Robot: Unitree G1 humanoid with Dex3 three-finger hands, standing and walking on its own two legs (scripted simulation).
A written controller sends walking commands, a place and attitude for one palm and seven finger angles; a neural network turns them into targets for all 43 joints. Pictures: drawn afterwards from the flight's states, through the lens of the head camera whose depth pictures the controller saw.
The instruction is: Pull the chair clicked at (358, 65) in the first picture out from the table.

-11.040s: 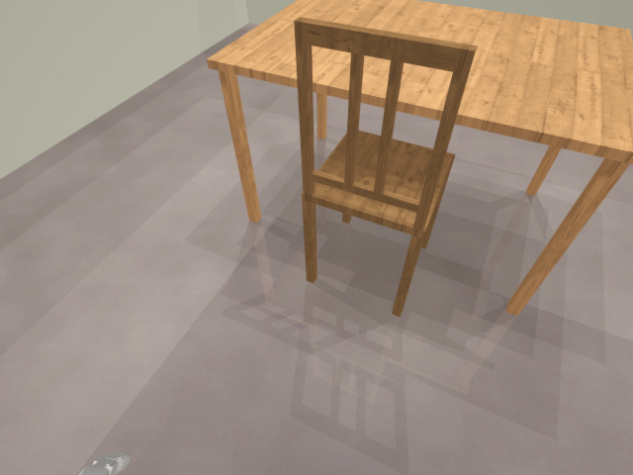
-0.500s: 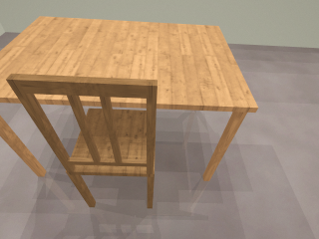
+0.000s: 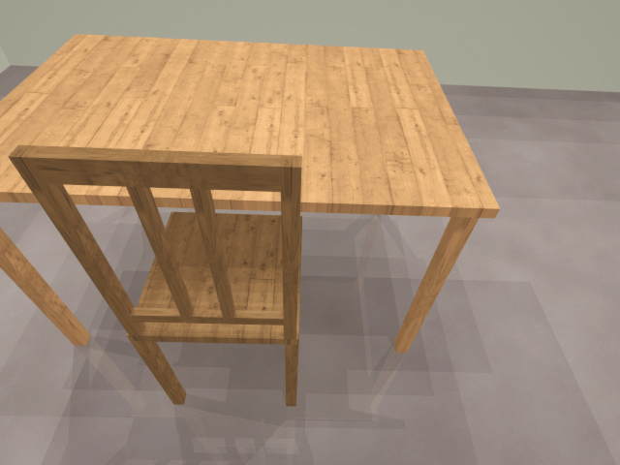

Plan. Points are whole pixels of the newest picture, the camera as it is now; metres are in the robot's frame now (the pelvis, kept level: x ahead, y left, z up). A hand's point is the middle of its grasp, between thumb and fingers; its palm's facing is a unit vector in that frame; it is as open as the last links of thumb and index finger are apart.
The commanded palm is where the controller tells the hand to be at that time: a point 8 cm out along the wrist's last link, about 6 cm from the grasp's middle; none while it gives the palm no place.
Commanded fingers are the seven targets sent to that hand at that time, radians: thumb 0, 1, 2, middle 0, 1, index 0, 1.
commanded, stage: look again from close up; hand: left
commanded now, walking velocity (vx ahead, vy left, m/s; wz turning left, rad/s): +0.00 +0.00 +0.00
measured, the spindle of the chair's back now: (166, 260) +0.44 +0.28 -0.05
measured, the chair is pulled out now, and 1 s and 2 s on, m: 0.00 0.00 0.00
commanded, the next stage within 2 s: raise the hand toward the chair's back in 1.58 s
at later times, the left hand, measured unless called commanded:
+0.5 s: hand out of the picture -0.03 +0.14 -0.18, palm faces +0.06 -0.99 -0.14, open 7.4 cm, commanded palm none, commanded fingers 0.00 0.90 0.90 -0.20 -0.30 -0.20 -0.30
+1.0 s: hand out of the picture -0.04 +0.12 -0.18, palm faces +0.06 -0.99 -0.15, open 7.4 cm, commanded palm none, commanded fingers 0.00 0.90 0.90 -0.20 -0.30 -0.20 -0.30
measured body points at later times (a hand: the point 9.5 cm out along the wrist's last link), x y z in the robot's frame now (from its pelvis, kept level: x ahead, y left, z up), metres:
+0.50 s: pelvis +0.00 -0.01 +0.00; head +0.00 -0.01 +0.45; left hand -0.03 +0.19 -0.16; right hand -0.02 -0.21 -0.16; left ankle -0.02 +0.08 -0.74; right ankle +0.00 -0.13 -0.74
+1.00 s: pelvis +0.00 -0.02 +0.00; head +0.00 -0.02 +0.45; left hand -0.04 +0.18 -0.16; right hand -0.02 -0.23 -0.16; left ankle -0.02 +0.08 -0.74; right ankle +0.00 -0.13 -0.74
